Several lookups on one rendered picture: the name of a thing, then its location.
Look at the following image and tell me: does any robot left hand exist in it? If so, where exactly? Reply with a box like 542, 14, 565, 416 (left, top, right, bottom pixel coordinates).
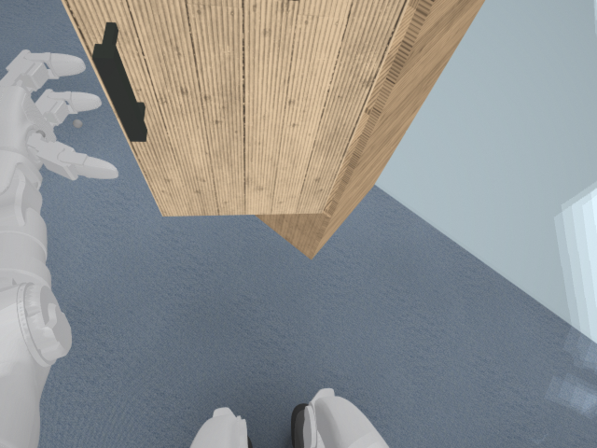
0, 49, 118, 180

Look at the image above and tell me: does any right robot shin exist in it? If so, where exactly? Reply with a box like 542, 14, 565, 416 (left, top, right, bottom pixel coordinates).
303, 388, 335, 448

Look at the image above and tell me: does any robot left thigh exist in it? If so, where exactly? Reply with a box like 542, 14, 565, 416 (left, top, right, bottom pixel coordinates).
189, 414, 248, 448

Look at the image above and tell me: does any left robot forearm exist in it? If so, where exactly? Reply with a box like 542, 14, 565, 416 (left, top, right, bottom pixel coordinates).
0, 149, 51, 290

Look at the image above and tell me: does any handle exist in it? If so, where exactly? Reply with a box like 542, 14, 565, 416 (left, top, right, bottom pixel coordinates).
92, 22, 147, 142

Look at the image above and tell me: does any cupboard door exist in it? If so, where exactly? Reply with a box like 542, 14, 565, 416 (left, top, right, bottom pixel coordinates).
62, 0, 410, 217

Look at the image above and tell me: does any left robot upper arm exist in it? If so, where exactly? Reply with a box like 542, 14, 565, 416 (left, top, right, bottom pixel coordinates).
0, 282, 72, 448

